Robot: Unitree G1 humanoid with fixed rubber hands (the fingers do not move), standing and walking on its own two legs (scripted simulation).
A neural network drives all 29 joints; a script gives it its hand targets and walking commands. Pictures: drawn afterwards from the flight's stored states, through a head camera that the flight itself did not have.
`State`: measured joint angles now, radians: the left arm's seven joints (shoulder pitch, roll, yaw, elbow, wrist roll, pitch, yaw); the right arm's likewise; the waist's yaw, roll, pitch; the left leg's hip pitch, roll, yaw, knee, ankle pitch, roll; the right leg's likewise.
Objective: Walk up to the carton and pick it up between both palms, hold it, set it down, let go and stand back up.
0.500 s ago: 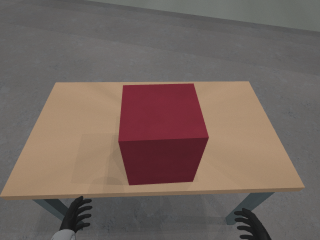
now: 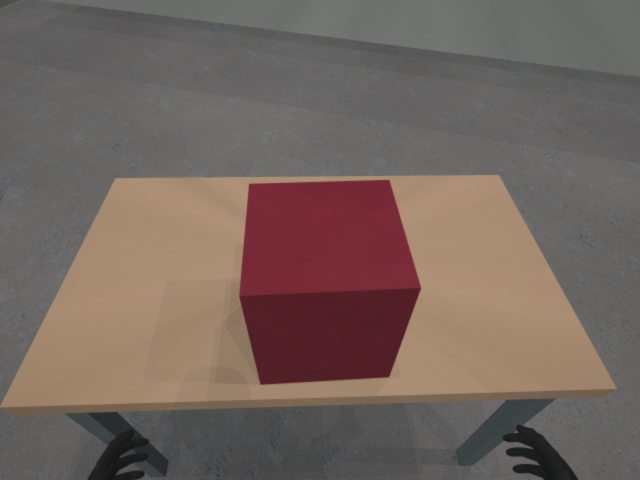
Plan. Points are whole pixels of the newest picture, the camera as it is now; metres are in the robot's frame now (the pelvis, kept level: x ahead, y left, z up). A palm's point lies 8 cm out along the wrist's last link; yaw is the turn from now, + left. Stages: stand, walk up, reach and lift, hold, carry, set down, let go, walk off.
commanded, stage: stand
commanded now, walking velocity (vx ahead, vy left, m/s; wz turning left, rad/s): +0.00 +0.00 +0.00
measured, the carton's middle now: (322, 285) +0.41 +0.02 -0.02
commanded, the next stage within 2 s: none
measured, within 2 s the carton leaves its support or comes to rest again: neither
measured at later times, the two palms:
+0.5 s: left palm out of the picture +0.11 +0.29 -0.10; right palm out of the picture +0.13 -0.28 -0.08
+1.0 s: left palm out of the picture +0.10 +0.29 -0.10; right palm out of the picture +0.12 -0.29 -0.09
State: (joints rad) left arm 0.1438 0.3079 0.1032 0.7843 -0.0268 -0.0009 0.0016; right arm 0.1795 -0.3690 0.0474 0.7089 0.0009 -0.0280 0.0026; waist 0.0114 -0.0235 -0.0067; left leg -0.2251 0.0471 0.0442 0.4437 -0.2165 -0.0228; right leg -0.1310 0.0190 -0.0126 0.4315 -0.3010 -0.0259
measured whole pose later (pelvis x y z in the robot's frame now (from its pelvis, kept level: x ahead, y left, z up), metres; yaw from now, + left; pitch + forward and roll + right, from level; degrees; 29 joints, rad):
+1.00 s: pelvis -0.01 +0.00 +0.00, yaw +0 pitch -1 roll +0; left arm 0.14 0.31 0.10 0.94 -0.03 0.00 0.00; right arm 0.18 -0.37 0.05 0.84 0.00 -0.03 0.00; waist 0.01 -0.01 -0.03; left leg -0.22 0.05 0.04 0.44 -0.21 -0.02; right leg -0.13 0.02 -0.01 0.43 -0.29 -0.03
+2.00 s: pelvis -0.02 +0.00 +0.00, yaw +0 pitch -2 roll +0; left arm 0.14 0.31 0.10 1.01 -0.03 -0.01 0.00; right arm 0.18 -0.38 0.05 0.91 0.00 -0.03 -0.01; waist 0.01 0.01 -0.02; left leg -0.21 0.05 0.04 0.44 -0.20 -0.02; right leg -0.12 0.02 -0.01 0.43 -0.28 -0.02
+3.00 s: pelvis -0.02 +0.01 +0.00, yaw +0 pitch -3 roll +0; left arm 0.14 0.31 0.10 1.02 -0.03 -0.01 0.00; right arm 0.18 -0.39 0.05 0.95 0.00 -0.03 -0.01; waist 0.01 0.01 -0.01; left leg -0.21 0.05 0.04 0.44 -0.19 -0.02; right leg -0.12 0.02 -0.01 0.43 -0.27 -0.02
